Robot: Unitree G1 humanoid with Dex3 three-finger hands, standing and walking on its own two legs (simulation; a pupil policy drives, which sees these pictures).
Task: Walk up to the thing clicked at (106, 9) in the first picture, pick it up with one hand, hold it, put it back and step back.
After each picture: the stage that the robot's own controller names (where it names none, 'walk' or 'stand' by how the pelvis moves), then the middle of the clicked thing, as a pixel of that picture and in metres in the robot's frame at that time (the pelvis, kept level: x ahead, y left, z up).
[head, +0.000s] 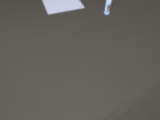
stand; (108, 5) +2.07 -0.43 -0.65
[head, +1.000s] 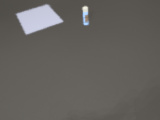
walk; (85, 16) +1.96 -0.02 -0.62
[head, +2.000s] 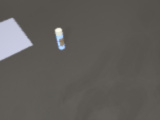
walk; (60, 39) +1.32 +0.27 -0.65
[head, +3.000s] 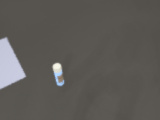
walk; (58, 74) +0.85 +0.24 -0.65
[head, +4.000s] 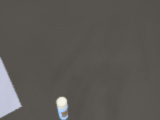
walk; (62, 109) +0.51 +0.13 -0.62
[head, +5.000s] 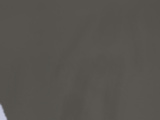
stand; out of the picture +0.32 +0.16 -0.64
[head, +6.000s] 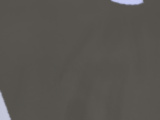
stand; out of the picture +0.33 +0.13 -0.65
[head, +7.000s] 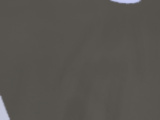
stand; out of the picture +0.33 +0.14 -0.66
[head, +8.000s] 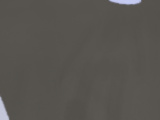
stand; out of the picture +0.32 +0.14 -0.66
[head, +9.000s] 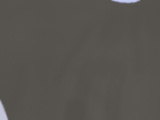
go down; out of the picture +0.32 +0.14 -0.66
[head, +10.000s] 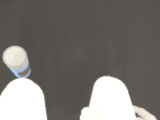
go down; (19, 65) +0.40 +0.20 -0.24
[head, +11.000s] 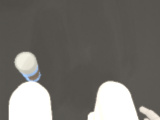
close in; (30, 69) +0.40 +0.20 -0.26
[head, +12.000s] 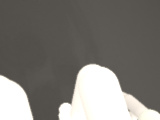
close in; out of the picture +0.38 +0.25 -0.15
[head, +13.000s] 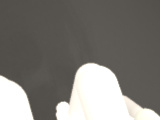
close; out of the picture +0.40 +0.26 -0.15
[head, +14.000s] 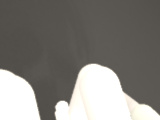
lift; out of the picture +0.35 +0.24 -0.16
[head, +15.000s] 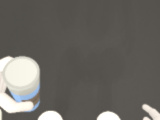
lift; (26, 90) +0.30 +0.16 +0.03
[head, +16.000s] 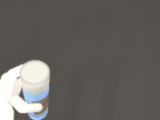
hold; (36, 95) +0.30 +0.14 +0.04
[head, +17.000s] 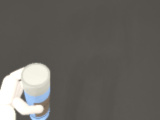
hold; (38, 97) +0.29 +0.14 +0.03
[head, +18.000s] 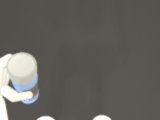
crouch; (26, 82) +0.35 +0.17 -0.03
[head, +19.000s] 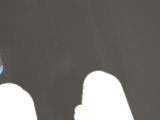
lower; out of the picture +0.43 +0.23 -0.10
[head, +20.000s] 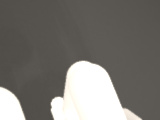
lower; out of the picture +0.42 +0.27 -0.16
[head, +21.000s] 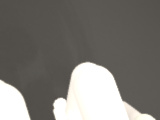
lower; out of the picture +0.40 +0.28 -0.16
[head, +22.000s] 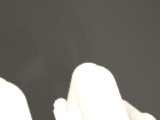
lower; out of the picture +0.39 +0.28 -0.16
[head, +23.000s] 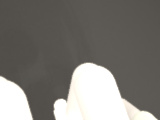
lower; out of the picture +0.38 +0.28 -0.16
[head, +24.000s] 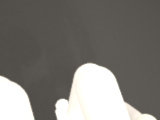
open; out of the picture +0.40 +0.25 -0.16
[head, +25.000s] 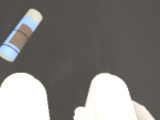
stand; (21, 34) +0.55 +0.21 -0.29
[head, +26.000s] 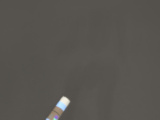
stand; (56, 112) +0.51 +0.14 -0.66
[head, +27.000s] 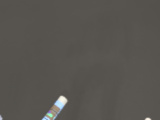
stand; (54, 111) +0.56 +0.19 -0.69
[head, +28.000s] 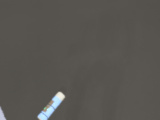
stand; (51, 106) +0.58 +0.22 -0.69
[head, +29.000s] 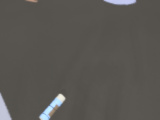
stand; (52, 107) +0.63 +0.24 -0.74
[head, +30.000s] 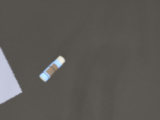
walk; (52, 68) +0.78 +0.23 -0.72
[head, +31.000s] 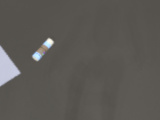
walk; (43, 49) +1.06 +0.37 -0.71
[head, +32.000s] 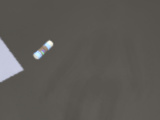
stand; (43, 49) +1.26 +0.37 -0.73
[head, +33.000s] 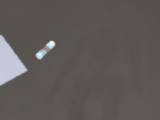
stand; (45, 49) +1.27 +0.37 -0.75
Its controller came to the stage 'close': yes
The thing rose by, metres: 0.67
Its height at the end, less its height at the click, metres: -0.09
